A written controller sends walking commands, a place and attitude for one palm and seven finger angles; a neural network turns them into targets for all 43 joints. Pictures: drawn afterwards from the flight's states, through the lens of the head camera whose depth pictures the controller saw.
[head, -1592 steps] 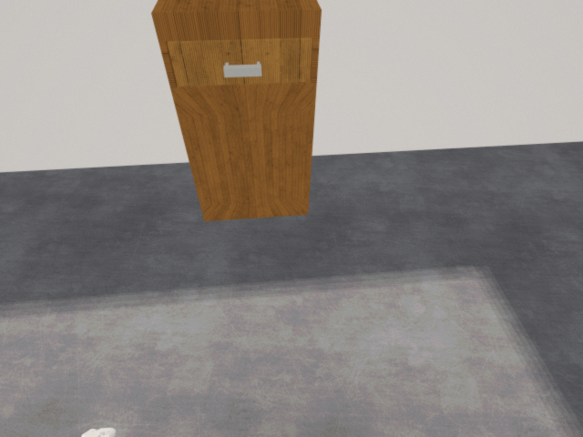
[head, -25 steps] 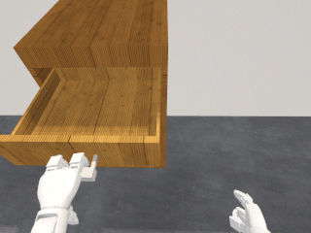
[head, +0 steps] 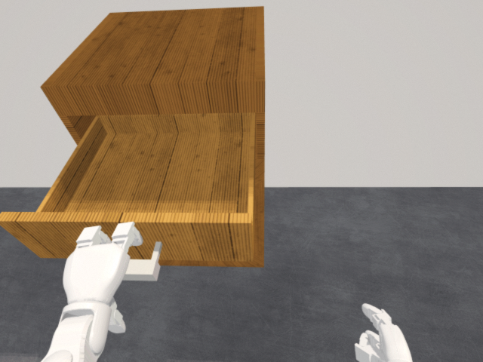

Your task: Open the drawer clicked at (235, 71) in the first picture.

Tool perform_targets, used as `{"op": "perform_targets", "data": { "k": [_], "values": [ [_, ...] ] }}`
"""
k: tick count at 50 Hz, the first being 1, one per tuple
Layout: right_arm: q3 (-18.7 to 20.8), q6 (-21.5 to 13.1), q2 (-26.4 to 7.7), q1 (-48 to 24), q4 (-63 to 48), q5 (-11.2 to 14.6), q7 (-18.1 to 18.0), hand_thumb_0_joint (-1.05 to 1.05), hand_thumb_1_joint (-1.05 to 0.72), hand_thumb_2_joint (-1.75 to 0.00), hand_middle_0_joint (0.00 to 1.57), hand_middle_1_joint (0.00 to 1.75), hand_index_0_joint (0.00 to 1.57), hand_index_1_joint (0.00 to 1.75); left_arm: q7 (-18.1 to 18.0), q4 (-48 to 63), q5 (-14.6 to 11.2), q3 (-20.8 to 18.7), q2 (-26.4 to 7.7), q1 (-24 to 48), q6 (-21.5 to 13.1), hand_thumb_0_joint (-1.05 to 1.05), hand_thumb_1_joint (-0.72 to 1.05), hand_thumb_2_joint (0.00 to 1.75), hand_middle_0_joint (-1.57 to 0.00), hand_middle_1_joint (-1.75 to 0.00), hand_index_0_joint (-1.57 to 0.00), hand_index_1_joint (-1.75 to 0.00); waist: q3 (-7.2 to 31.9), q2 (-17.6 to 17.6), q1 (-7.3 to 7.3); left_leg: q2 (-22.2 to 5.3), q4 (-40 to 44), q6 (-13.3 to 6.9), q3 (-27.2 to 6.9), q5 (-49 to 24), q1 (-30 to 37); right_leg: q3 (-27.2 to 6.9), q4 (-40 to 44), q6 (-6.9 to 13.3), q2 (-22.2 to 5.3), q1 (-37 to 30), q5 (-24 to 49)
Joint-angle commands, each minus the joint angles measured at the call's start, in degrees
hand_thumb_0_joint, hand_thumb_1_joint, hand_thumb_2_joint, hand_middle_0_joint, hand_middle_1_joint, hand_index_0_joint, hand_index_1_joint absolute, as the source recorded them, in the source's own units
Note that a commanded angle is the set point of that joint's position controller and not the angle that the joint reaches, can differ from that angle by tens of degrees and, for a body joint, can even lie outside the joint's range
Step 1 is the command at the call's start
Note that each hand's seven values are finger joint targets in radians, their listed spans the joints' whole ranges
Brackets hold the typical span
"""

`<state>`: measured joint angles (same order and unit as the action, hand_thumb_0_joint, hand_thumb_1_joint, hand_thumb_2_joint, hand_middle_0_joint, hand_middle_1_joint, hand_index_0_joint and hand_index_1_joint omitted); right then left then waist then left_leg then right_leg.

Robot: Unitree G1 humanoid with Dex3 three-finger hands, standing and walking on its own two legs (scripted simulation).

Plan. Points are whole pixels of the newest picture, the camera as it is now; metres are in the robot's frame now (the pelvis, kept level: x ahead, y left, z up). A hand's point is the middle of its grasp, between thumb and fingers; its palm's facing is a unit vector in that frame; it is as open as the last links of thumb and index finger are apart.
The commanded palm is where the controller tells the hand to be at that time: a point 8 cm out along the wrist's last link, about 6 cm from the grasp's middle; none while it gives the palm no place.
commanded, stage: lift the hand off the handle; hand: left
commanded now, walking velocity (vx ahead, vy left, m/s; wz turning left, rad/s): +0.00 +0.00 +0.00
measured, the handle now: (127, 258) +0.28 +0.25 +0.00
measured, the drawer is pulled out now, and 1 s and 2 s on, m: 0.30 0.30 0.30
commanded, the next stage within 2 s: draw the hand back to the body in 0.98 s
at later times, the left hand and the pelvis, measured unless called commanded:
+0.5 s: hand (96, 257) +0.23 +0.25 +0.09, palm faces +0.07 -0.08 -0.99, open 13.8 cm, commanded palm +0.21 +0.24 +0.15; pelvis +0.01 +0.00 +0.02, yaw +1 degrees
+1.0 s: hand (81, 230) +0.24 +0.24 +0.15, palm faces +0.11 -0.07 -0.99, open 13.8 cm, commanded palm +0.21 +0.24 +0.20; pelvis +0.01 +0.00 +0.03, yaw +1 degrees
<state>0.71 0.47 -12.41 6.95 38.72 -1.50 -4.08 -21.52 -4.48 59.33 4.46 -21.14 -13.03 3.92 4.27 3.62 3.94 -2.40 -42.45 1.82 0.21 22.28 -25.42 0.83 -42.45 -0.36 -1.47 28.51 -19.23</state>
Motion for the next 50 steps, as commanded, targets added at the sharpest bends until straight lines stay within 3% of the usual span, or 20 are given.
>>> {"op": "perform_targets", "data": {
  "k": [1,8,10,13,16,20,22,28,29,33,34,38,39,40,43,44,46,48,49,50],
  "values": [
    [1.6,-3.2,-6.0,-9.0,-9.7,-0.1,-0.5,0.0,-0.9,-0.9,0.2,0.3,0.2,0.3,-0.2,14.4,-0.2,-5.2,-9.3,10.3,0.2,0.0,-0.5,0.3,-0.3,-1.2,-0.3,-1.2,10.1,-2.3,0.51,4.3,9.0,-2.3,1.8,-10.2,5.5,1.4,9.2,1.5,2.6,-8.9,7.2],
    [1.5,-2.7,-5.9,-9.8,-10.1,-0.1,0.2,0.0,-0.9,-0.9,0.2,0.3,0.2,0.3,2.5,19.6,-0.8,-7.9,-11.7,6.9,-0.4,0.0,-0.5,0.3,-0.3,-1.2,-0.3,-1.2,8.9,-1.3,1.65,4.0,11.5,-1.9,1.9,-14.6,8.6,1.2,11.5,1.7,2.6,-13.0,11.1],
    [1.1,-2.5,-5.6,-10.4,-10.4,0.2,0.6,0.0,-0.9,-0.9,0.2,0.3,0.2,0.3,3.4,20.6,-1.2,-5.8,-9.7,7.0,0.3,0.0,-0.5,0.3,-0.3,-1.2,-0.3,-1.2,6.9,-1.9,1.34,4.0,12.2,-2.1,1.8,-14.1,8.7,1.6,12.1,1.5,2.5,-12.8,10.6],
    [1.0,-2.0,-5.9,-11.0,-10.3,0.2,0.4,0.0,-0.9,-0.9,0.2,0.3,0.2,0.3,5.0,20.3,-1.4,-8.2,-12.4,6.3,1.4,0.0,-0.5,0.3,-0.3,-1.2,-0.3,-1.2,6.4,-2.3,2.18,3.9,13.4,-2.2,2.1,-15.3,9.9,1.1,13.7,1.4,2.5,-14.9,12.1],
    [0.6,-1.9,-5.8,-11.2,-10.5,0.3,0.4,0.0,-0.9,-0.9,0.2,0.3,0.2,0.3,7.1,22.2,-2.1,-5.7,-11.0,9.4,1.7,0.0,-0.5,0.3,-0.3,-1.2,-0.3,-1.2,5.9,-2.6,1.44,4.1,14.2,-2.5,2.1,-15.9,11.1,1.8,14.3,1.1,2.3,-15.4,12.6],
    [0.5,-1.5,-5.7,-11.4,-10.5,0.2,0.8,0.0,-0.9,-0.9,0.2,0.3,0.2,0.3,9.6,26.7,-3.3,-6.7,-11.8,7.2,1.3,0.0,-0.5,0.3,-0.3,-1.2,-0.3,-1.2,7.3,-1.2,2.11,4.0,15.3,-2.5,2.1,-19.3,13.9,1.7,15.3,1.2,2.2,-18.4,15.8],
    [0.2,-1.3,-5.9,-11.6,-10.6,0.2,0.9,0.0,-0.9,-0.9,0.2,0.3,0.2,0.3,10.4,26.3,-3.2,-7.8,-13.4,7.8,1.1,0.0,-0.5,0.3,-0.3,-1.2,-0.3,-1.2,4.7,-2.1,2.01,3.8,16.0,-2.4,2.0,-18.8,13.2,2.0,16.0,1.1,2.3,-18.0,15.1],
    [-0.1,-1.0,-5.9,-12.8,-11.0,0.7,1.1,0.0,-0.9,-0.9,0.2,0.3,0.2,0.3,12.2,30.3,-4.0,-9.1,-14.8,9.4,1.5,0.0,-0.5,0.3,-0.3,-1.2,-0.3,-1.2,7.3,-0.1,2.74,3.4,17.4,-2.2,1.8,-22.0,16.0,1.7,17.1,1.4,2.2,-21.4,17.4],
    [-0.6,-1.3,-5.4,-11.9,-11.5,0.5,1.4,0.0,-0.9,-0.9,0.2,0.3,0.2,0.3,12.6,31.1,-4.0,-6.9,-12.6,8.5,1.4,0.0,-0.5,0.3,-0.3,-1.2,-0.3,-1.2,7.8,-1.6,2.68,3.6,17.2,-2.5,1.9,-22.5,15.8,2.4,16.7,1.1,1.7,-21.4,17.7],
    [-0.6,-0.3,-6.2,-13.5,-11.2,1.1,1.4,0.0,-0.9,-0.9,0.2,0.3,0.2,0.3,14.1,30.6,-5.1,-11.6,-17.1,7.9,3.2,0.0,-0.5,0.3,-0.3,-1.2,-0.3,-1.2,5.4,-2.5,3.03,3.1,18.5,-2.2,1.8,-22.8,15.9,1.8,18.0,1.1,2.1,-23.0,19.3],
    [-1.1,-0.3,-5.8,-12.8,-11.3,1.0,1.6,0.0,-0.9,-0.9,0.2,0.3,0.2,0.3,14.7,30.3,-4.8,-9.7,-15.4,8.7,3.3,0.0,-0.5,0.3,-0.3,-1.2,-0.3,-1.2,5.8,-3.0,2.89,3.3,18.6,-2.4,2.0,-22.5,15.5,2.3,17.7,0.9,1.6,-22.9,18.4],
    [-0.9,0.1,-6.3,-14.7,-11.9,1.7,1.5,0.0,-0.9,-0.9,0.2,0.3,0.2,0.3,16.5,34.3,-6.8,-12.0,-18.3,10.8,3.7,0.0,-0.5,0.3,-0.3,-1.2,-0.3,-1.2,5.2,-0.4,2.72,3.0,19.6,-2.3,1.9,-22.6,17.2,1.6,19.0,1.0,2.0,-23.9,18.4],
    [-1.5,-0.3,-5.9,-13.4,-12.2,1.4,1.6,0.0,-0.9,-0.9,0.2,0.3,0.2,0.3,17.0,34.5,-6.5,-9.5,-16.0,11.3,3.4,0.0,-0.5,0.3,-0.3,-1.2,-0.3,-1.2,6.7,-0.7,2.77,3.4,19.5,-2.6,1.9,-23.4,17.2,2.4,18.5,0.9,1.5,-24.4,18.5],
    [-0.8,0.1,-6.1,-13.7,-10.9,1.6,1.7,0.0,-0.9,-0.9,0.2,0.3,0.2,0.3,17.4,33.5,-7.2,-10.3,-17.0,11.0,3.6,0.0,-0.5,0.3,-0.3,-1.2,-0.3,-1.2,5.0,0.2,2.18,3.1,20.2,-2.3,1.9,-23.6,17.8,2.1,19.4,1.0,1.9,-23.9,18.7],
    [-1.0,-0.3,-6.5,-14.9,-12.6,1.9,1.9,0.0,-0.9,-0.9,0.2,0.3,0.2,0.3,18.4,37.6,-8.1,-12.2,-18.7,10.2,3.6,0.0,-0.5,0.3,-0.3,-1.2,-0.3,-1.2,6.0,0.2,2.97,2.8,20.2,-2.3,1.6,-24.0,18.2,1.8,19.4,1.0,1.9,-25.1,19.4],
    [-1.7,-0.3,-6.0,-13.5,-12.4,1.6,2.1,0.0,-0.9,-0.9,0.2,0.3,0.2,0.3,18.9,36.2,-7.6,-9.5,-16.2,10.9,3.6,0.0,-0.5,0.3,-0.3,-1.2,-0.3,-1.2,5.8,-0.6,2.64,3.2,20.2,-2.5,1.8,-23.7,17.5,2.5,19.2,0.9,1.5,-24.6,18.2],
    [-1.1,0.5,-6.9,-13.1,-11.4,1.7,2.1,0.0,-0.9,-0.9,0.2,0.3,0.2,0.3,19.5,31.2,-7.8,-10.9,-17.1,8.7,4.4,0.0,-0.5,0.3,-0.3,-1.2,-0.3,-1.2,1.8,-3.2,2.62,2.9,21.3,-2.3,2.1,-21.9,16.0,2.5,20.2,0.7,2.0,-23.6,17.0],
    [-1.2,0.5,-6.9,-14.6,-12.2,2.4,2.3,0.0,-0.9,-0.9,0.2,0.3,0.2,0.3,19.9,33.1,-8.3,-12.9,-19.0,9.6,4.5,0.0,-0.5,0.3,-0.3,-1.2,-0.3,-1.2,3.1,-2.0,2.9,2.6,21.3,-2.1,1.9,-21.4,16.3,1.8,20.2,0.9,2.1,-24.4,16.8],
    [-1.8,0.3,-6.4,-13.6,-12.8,2.0,2.5,0.0,-0.9,-0.9,0.2,0.3,0.2,0.3,20.2,33.2,-7.9,-10.4,-16.5,9.1,4.3,0.0,-0.5,0.3,-0.3,-1.2,-0.3,-1.2,4.7,-1.7,3.18,3.1,20.9,-2.4,2.2,-22.1,16.4,2.3,19.5,0.9,1.5,-25.2,16.9],
    [-1.1,0.9,-6.6,-13.6,-11.4,2.2,2.4,0.0,-0.9,-0.9,0.2,0.3,0.2,0.3,20.1,31.9,-8.4,-11.3,-17.6,9.5,4.4,0.0,-0.5,0.3,-0.3,-1.2,-0.3,-1.2,3.1,-1.8,2.27,2.9,21.5,-2.2,2.3,-21.3,16.7,2.0,20.6,0.8,1.9,-24.3,16.5]
  ]
}}
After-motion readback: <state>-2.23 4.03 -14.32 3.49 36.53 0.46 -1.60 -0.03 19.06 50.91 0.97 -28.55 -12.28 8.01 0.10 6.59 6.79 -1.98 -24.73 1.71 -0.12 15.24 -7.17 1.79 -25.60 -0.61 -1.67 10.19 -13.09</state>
